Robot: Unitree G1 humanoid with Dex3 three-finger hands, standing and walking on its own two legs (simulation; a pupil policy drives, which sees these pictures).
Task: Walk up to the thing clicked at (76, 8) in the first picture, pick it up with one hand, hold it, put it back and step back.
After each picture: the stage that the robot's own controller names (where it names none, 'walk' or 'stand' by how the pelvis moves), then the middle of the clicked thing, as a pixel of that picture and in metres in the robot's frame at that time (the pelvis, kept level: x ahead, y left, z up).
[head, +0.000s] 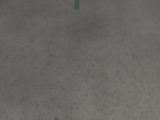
stand; (77, 1) +2.13 +0.05 -0.65
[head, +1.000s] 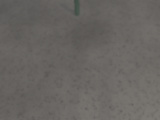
walk; (76, 6) +2.01 +0.18 -0.65
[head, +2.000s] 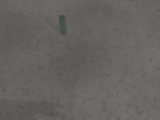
walk; (63, 25) +1.45 +0.29 -0.65
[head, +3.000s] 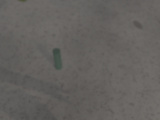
walk; (57, 59) +0.97 +0.27 -0.64
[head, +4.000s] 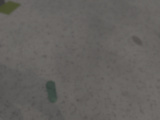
walk; (51, 92) +0.62 +0.20 -0.63
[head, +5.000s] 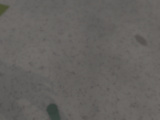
stand; (54, 114) +0.40 +0.18 -0.62
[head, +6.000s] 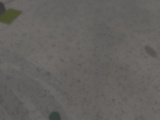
stand; out of the picture +0.37 +0.18 -0.64
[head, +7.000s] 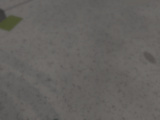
stand; out of the picture +0.35 +0.17 -0.66
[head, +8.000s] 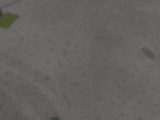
stand; out of the picture +0.35 +0.18 -0.66
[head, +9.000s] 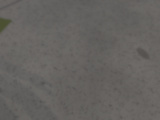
stand; out of the picture +0.31 +0.19 -0.65
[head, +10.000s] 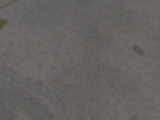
stand; out of the picture +0.33 +0.21 -0.65
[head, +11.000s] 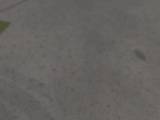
stand; out of the picture +0.33 +0.19 -0.66
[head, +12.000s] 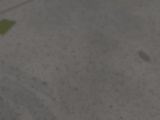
stand; out of the picture +0.34 +0.18 -0.66
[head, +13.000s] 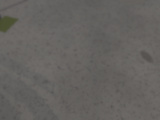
stand; out of the picture +0.33 +0.17 -0.66
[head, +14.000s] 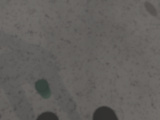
go down; (44, 90) +0.39 +0.16 -0.49
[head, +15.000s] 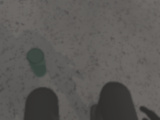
go down; (38, 64) +0.45 +0.16 -0.31
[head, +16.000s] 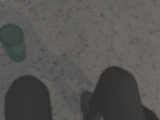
close in; (15, 47) +0.45 +0.18 -0.21
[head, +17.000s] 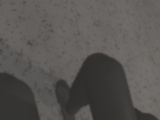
close; out of the picture +0.45 +0.21 -0.17
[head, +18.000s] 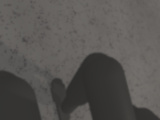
lift; out of the picture +0.43 +0.22 -0.17
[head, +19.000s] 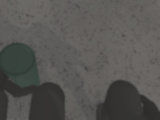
lift; (25, 73) +0.32 +0.18 -0.02
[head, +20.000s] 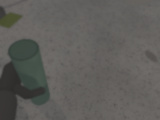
hold; (33, 77) +0.31 +0.15 +0.09
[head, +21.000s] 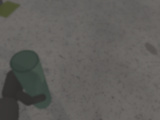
hold; (35, 84) +0.31 +0.16 +0.04
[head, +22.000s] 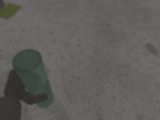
hold; (37, 83) +0.31 +0.15 +0.05
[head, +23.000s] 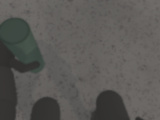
crouch; (27, 51) +0.42 +0.15 -0.02
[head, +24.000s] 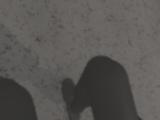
lower; out of the picture +0.46 +0.21 -0.15
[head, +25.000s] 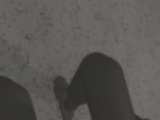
lower; out of the picture +0.45 +0.22 -0.16
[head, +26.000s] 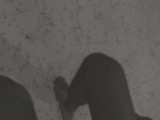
lower; out of the picture +0.46 +0.22 -0.16
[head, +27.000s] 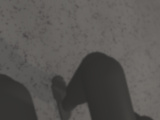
lower; out of the picture +0.44 +0.22 -0.18
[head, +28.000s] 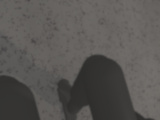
loosen; out of the picture +0.43 +0.19 -0.16
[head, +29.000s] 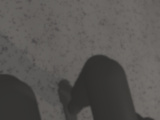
withdraw; out of the picture +0.43 +0.20 -0.18
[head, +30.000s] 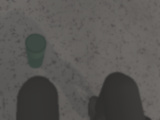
walk; (35, 54) +0.44 +0.16 -0.23
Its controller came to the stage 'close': yes
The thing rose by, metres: 0.70
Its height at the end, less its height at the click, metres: +0.00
